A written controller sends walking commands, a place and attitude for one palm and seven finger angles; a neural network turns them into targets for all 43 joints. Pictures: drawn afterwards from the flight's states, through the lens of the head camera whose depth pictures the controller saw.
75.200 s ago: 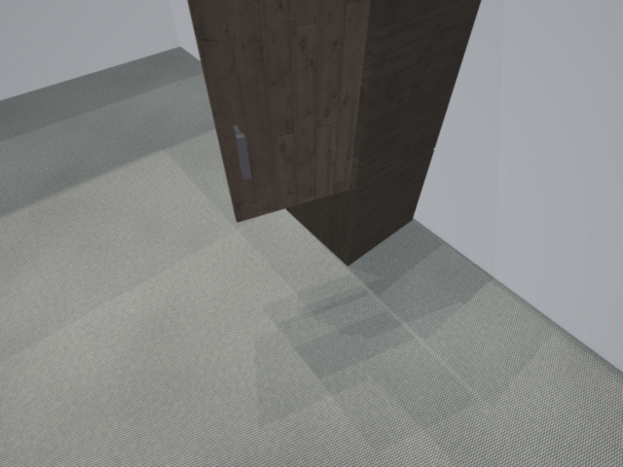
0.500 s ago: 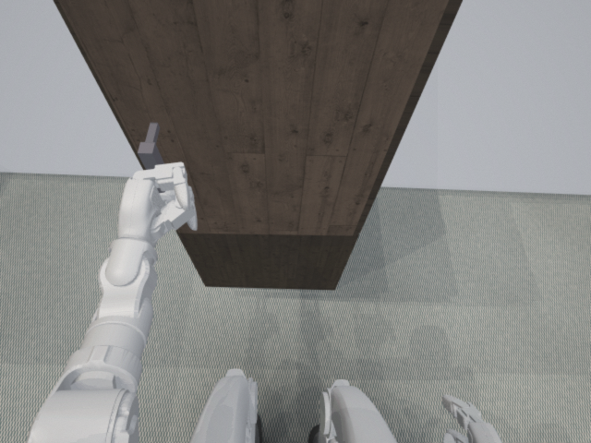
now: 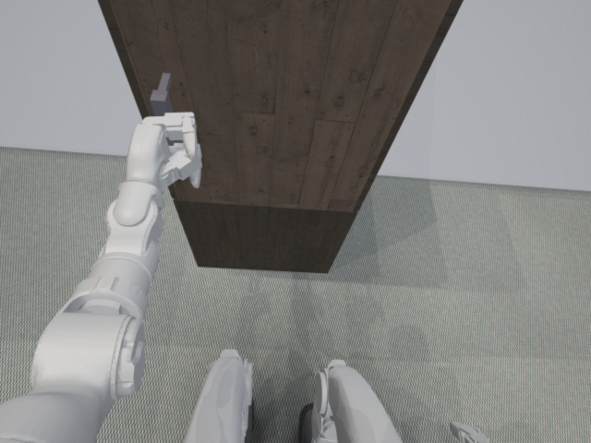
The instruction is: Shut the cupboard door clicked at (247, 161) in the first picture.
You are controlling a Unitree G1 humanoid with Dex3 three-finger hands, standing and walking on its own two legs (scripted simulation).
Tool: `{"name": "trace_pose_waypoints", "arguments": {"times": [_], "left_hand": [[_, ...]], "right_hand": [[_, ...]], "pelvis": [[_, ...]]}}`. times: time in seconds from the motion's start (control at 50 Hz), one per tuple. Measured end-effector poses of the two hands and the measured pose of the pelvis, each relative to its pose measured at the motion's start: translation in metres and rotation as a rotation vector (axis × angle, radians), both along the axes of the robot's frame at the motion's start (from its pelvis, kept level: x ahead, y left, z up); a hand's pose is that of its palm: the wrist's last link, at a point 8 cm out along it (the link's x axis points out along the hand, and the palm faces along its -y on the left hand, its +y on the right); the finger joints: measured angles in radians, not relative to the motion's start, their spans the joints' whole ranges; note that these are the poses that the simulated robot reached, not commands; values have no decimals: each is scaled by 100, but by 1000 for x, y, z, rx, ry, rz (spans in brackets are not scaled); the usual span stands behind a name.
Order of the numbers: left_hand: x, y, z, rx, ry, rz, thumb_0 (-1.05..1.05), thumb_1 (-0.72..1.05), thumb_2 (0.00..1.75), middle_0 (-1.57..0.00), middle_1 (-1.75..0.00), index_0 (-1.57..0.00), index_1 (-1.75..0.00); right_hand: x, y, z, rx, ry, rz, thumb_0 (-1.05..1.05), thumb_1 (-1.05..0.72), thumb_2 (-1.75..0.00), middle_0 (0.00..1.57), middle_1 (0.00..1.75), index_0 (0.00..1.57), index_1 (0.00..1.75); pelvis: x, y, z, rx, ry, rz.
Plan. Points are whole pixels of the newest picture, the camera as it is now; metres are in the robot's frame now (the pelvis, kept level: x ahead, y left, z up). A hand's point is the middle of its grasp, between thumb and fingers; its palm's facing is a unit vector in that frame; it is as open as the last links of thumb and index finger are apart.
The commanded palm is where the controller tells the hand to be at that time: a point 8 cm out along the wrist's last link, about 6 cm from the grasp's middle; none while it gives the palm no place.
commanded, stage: pull the fist back off the door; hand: left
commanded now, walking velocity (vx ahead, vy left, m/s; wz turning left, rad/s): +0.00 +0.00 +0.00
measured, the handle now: (171, 120) +0.54 +0.18 +0.06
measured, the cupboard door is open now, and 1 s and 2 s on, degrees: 0 0 0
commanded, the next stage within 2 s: draw the hand back to the body in 0.78 s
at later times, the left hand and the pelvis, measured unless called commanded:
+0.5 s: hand (216, 174) +0.46 +0.11 +0.05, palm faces -0.01 -1.00 -0.02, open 3.1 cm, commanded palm +0.43 +0.16 +0.06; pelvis +0.00 +0.01 +0.01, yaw -4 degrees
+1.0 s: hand (200, 203) +0.40 +0.12 +0.06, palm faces -0.03 -1.00 -0.01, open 3.1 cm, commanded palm +0.37 +0.19 +0.08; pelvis +0.07 -0.01 +0.04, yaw -3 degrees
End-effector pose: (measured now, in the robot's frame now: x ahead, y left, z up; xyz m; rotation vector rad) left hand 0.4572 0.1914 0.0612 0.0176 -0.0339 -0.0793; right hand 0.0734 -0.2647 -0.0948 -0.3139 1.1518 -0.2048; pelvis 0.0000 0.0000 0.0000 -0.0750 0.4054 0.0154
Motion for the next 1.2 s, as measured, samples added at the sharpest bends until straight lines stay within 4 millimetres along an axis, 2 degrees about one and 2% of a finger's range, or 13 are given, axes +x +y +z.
{"name": "trace_pose_waypoints", "arguments": {"times": [0.12, 0.24, 0.34, 0.44, 0.52, 0.58, 0.68, 0.82, 0.92, 1.02, 1.14, 1.2], "left_hand": [[-2, -7, 0, -16, 13, 115, 2, 90, 90, -141, -150, -136, -150], [-2, -16, 0, 52, 18, 53, 2, 90, 90, -135, -150, -133, -150], [-3, -26, -4, -13, 34, 51, 2, 90, 90, -132, -150, -131, -150], [-11, -29, -11, -7, 37, 61, 2, 90, 90, -131, -150, -130, -150], [-20, -24, -16, 3, 39, 77, 2, 89, 90, -130, -150, -130, -150], [-28, -20, -14, -3, 26, 85, 2, 90, 90, -130, -150, -130, -150], [-45, -19, -8, -7, 24, 62, 2, 90, 90, -130, -150, -130, -150], [-66, -19, -12, -22, 57, 56, 2, 90, 90, -130, -150, -130, -150], [-71, -16, -8, -18, 22, 60, 2, 90, 90, -130, -150, -130, -150], [-76, -10, 8, 0, 12, 51, 2, 90, 90, -130, -150, -130, -150], [-101, 7, 57, 29, 6, 66, 2, 90, 90, -130, -150, -130, -150], [-112, 14, 73, 30, 10, 75, 2, 90, 90, -130, -150, -130, -150]], "right_hand": [[-19, 5, 1, 18, -15, -1, 1, -90, -90, 20, 30, 21, 30], [-46, 8, -1, 36, 5, -43, 1, -90, -90, 20, 30, 21, 30], [-62, 10, -1, 48, 40, -88, 1, -90, -90, 20, 30, 21, 30], [-61, 13, 1, 68, 51, -117, 1, -90, -90, 20, 30, 21, 30], [-44, 16, 5, 86, 48, -121, 1, -90, -90, 20, 30, 21, 30], [-21, 17, 10, 97, 28, -110, 1, -90, -90, 20, 30, 21, 30], [34, 17, 22, 112, -38, -64, 1, -90, -90, 20, 30, 21, 30], [120, 14, 40, 100, -172, 29, 1, -90, -90, 20, 30, 21, 30], [162, 13, 44, 94, -244, 85, 1, -90, -90, 20, 30, 20, 30], [177, 17, 46, 121, -268, 83, 1, -91, -90, 20, 30, 20, 30], [165, 27, 63, 174, -275, 49, 1, -91, -90, 20, 30, 20, 30], [157, 28, 72, 181, -284, 45, 1, -91, -90, 20, 30, 20, 30]], "pelvis": [[-13, 3, -1, 5, -2, -15], [-19, 5, -1, 8, -9, -36], [-17, 8, 2, 17, -12, -60], [-6, 9, 8, 25, -13, -83], [8, 9, 15, 30, -18, -91], [20, 9, 21, 31, -18, -93], [43, 7, 33, 31, -23, -88], [66, 1, 39, 35, -26, -73], [72, -4, 36, 34, -20, -61], [76, -8, 39, 36, -38, -60], [83, -11, 62, 42, -94, -58], [84, -12, 71, 46, -119, -54]]}}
